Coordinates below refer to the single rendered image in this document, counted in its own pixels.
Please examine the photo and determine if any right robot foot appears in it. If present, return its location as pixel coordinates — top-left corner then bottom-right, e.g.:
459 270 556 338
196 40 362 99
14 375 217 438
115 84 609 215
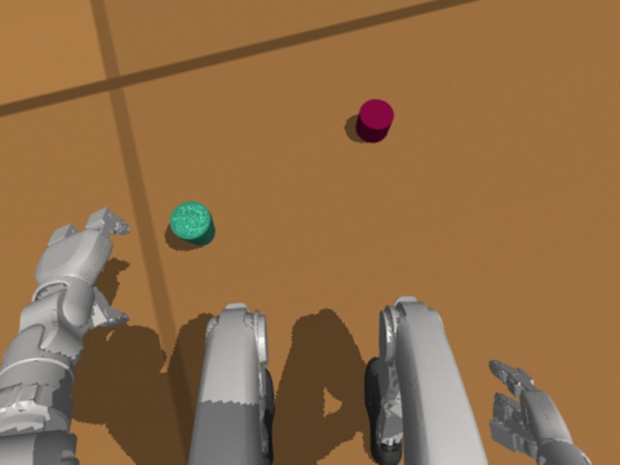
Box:
364 357 402 465

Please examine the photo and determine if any left robot arm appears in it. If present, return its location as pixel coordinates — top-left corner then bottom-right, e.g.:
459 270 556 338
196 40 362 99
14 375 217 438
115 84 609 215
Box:
0 276 95 465

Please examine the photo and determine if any right robot arm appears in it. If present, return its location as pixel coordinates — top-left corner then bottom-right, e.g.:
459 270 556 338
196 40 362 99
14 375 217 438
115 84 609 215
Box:
537 441 592 465

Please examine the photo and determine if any right robot hand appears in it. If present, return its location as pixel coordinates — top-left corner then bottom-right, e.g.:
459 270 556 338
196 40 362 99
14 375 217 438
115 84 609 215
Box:
489 360 574 461

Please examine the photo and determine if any left robot hand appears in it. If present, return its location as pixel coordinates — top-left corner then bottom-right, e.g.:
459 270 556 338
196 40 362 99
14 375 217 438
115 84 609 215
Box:
35 206 131 329

